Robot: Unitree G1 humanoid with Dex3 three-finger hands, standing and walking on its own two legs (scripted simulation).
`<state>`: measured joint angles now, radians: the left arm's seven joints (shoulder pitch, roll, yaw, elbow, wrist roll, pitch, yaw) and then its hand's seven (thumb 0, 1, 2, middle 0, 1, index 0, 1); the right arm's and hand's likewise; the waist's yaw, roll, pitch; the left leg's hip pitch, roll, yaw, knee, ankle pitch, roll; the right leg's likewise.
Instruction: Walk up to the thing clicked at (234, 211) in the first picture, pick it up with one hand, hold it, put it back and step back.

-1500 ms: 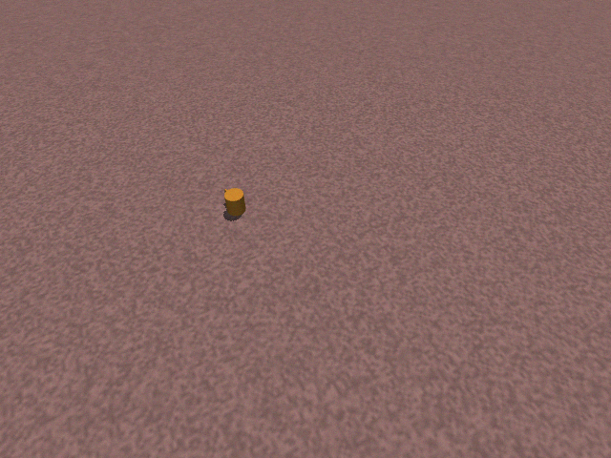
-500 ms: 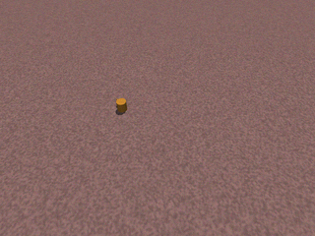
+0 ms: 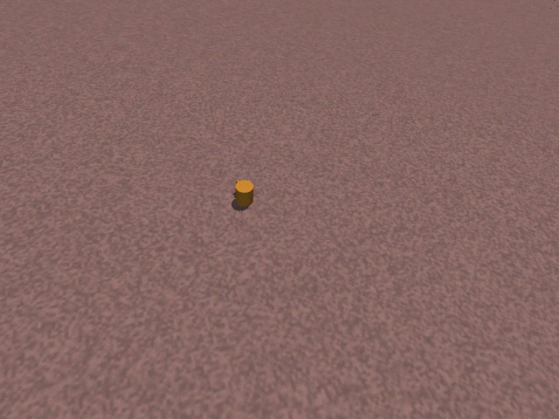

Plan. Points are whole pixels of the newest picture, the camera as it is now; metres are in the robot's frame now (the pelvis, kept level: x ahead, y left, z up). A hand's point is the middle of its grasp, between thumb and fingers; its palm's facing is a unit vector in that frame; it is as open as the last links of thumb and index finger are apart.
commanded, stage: walk up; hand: left
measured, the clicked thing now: (242, 191) +1.23 +0.19 -0.71
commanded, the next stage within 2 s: none
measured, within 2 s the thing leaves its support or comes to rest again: neither
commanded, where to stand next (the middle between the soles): +0.83 -0.05 m, yaw +1 degrees
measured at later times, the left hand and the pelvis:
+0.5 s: hand (159, 284) +0.37 +0.25 -0.12, palm faces -0.10 -0.93 -0.35, open 7.4 cm; pelvis +0.23 -0.01 +0.00, yaw +0 degrees
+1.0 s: hand (164, 252) +0.47 +0.27 -0.15, palm faces -0.02 -0.95 -0.32, open 7.4 cm; pelvis +0.45 +0.00 +0.00, yaw +0 degrees
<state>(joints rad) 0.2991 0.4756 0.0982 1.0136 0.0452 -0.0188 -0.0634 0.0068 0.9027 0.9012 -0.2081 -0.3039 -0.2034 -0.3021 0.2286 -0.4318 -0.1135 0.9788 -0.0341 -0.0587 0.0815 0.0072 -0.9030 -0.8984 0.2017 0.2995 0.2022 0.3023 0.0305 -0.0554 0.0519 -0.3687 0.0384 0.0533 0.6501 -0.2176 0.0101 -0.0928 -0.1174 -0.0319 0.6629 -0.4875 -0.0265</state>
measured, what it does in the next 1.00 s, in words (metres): walks ahead: right foot, then left foot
